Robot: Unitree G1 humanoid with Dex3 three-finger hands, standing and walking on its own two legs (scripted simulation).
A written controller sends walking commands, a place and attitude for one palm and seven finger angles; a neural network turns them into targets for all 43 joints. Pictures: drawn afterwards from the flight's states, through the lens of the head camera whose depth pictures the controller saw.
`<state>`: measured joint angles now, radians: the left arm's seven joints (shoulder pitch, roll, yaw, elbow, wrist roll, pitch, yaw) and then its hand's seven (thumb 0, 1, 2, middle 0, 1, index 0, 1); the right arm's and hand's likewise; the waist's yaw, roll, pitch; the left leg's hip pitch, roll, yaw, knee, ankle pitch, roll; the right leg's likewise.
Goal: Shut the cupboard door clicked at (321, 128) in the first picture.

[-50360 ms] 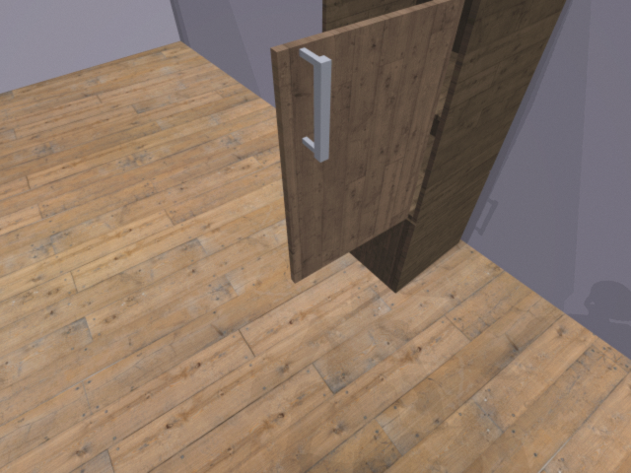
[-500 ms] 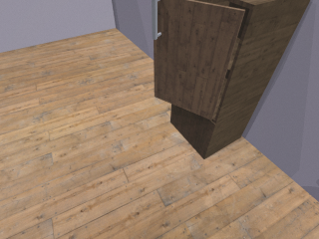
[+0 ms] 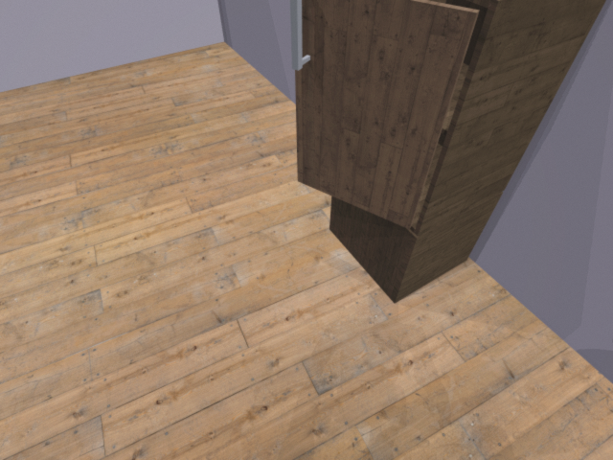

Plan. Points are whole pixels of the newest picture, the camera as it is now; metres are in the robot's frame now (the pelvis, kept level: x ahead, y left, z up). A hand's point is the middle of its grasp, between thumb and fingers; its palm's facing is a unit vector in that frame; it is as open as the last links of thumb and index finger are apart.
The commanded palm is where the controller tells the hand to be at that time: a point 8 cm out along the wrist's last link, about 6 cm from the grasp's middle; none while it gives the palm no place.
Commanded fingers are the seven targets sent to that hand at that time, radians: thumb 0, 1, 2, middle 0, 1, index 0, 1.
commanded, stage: look to check the result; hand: left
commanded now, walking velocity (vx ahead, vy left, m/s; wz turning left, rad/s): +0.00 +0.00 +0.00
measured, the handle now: (301, 28) +0.97 +0.06 +0.15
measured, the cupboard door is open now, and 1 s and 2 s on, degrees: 26 26 26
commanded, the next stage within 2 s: walk to a spot facing it in 0.16 s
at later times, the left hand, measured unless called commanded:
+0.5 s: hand out of the picture +0.07 +0.22 -0.17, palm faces +0.04 -0.96 -0.29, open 7.4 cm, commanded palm none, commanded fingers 0.00 0.90 0.90 -0.20 -0.30 -0.20 -0.30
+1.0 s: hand out of the picture +0.00 +0.23 -0.17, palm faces +0.32 -0.91 -0.27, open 7.4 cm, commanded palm none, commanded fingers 0.00 0.90 0.90 -0.20 -0.30 -0.20 -0.30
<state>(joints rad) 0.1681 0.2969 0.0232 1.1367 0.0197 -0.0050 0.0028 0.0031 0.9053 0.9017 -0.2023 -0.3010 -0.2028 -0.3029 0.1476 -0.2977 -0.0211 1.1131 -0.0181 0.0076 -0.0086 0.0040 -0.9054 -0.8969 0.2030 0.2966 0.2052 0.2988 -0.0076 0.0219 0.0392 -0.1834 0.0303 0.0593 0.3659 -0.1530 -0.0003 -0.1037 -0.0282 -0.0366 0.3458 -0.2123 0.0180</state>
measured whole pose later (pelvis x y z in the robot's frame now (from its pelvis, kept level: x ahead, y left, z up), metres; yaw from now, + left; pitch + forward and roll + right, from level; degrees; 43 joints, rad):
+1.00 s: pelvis -0.01 +0.00 -0.01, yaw +20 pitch +2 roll -2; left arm 0.15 0.24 0.08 0.93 0.03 0.06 0.02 0.00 0.91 0.90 -0.20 -0.30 -0.20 -0.30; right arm 0.23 -0.20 -0.06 0.98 -0.04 0.05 -0.01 0.00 -0.90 -0.90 0.21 0.30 0.21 0.30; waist -0.04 0.02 0.08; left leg -0.37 -0.07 -0.12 0.44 -0.10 0.04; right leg -0.39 -0.01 0.02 0.83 -0.41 0.06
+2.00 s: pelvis +0.12 +0.16 -0.01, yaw +50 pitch -1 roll +2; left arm 0.14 0.19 0.07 0.93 0.03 0.01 -0.03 0.00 0.91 0.90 -0.20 -0.30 -0.20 -0.30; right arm 0.40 -0.14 -0.03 1.07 -0.03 -0.04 -0.02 0.00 -0.91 -0.90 0.20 0.30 0.20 0.30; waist -0.04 -0.02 0.05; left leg 0.01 -0.07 0.05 0.30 -0.30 0.06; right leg -0.57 -0.11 -0.03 0.78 -0.09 0.03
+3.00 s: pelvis +0.30 +0.32 -0.01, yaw +36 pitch +0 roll +1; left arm 0.23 0.21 0.09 0.92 0.03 0.03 0.01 0.00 0.91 0.90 -0.20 -0.30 -0.20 -0.30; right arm 0.14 -0.26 -0.08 0.94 -0.02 0.07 -0.02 0.00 -0.91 -0.90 0.20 0.30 0.20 0.30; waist 0.02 0.04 0.08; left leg -0.47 0.06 0.05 1.10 -0.44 -0.05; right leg -0.30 0.02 -0.01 0.56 -0.27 -0.04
